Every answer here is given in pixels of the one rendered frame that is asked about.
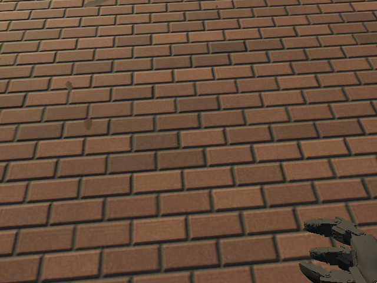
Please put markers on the right robot hand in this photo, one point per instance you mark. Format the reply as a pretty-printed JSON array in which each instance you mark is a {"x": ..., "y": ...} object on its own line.
[{"x": 358, "y": 264}]

